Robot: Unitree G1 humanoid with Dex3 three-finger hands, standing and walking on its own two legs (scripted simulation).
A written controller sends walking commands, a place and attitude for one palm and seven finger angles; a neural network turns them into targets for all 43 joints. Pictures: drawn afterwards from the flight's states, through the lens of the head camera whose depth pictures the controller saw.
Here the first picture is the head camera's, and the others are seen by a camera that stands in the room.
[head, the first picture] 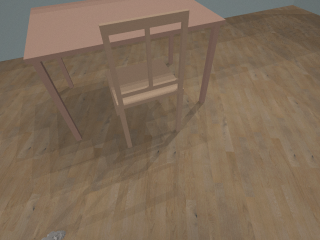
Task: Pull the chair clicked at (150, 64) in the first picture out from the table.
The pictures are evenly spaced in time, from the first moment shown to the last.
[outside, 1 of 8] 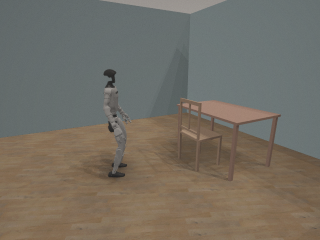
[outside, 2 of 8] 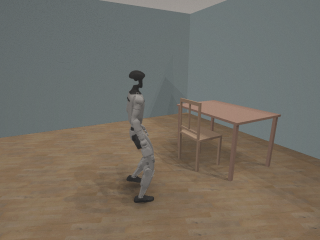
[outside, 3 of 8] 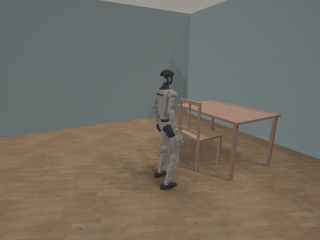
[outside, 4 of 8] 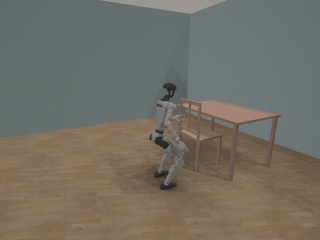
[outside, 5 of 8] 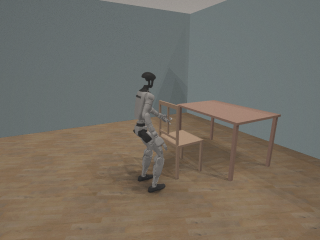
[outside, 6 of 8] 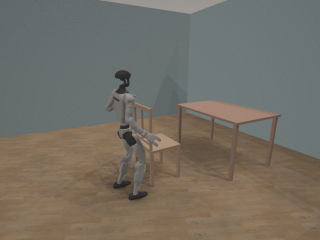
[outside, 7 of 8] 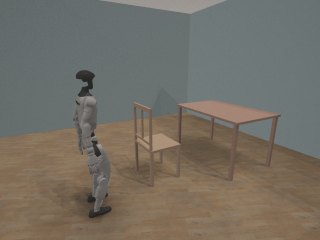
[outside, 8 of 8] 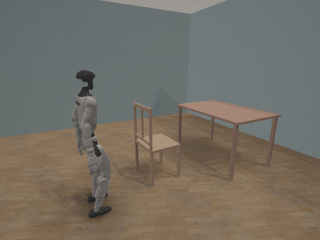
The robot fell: no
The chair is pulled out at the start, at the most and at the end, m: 0.00 0.68 0.67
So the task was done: yes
